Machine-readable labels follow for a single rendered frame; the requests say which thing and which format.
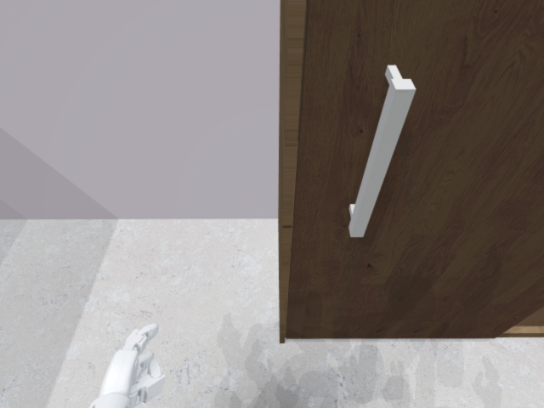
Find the handle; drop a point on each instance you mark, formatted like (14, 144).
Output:
(396, 106)

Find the wardrobe door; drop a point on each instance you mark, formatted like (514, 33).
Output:
(536, 319)
(454, 247)

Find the left robot hand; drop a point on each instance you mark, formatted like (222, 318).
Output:
(123, 375)

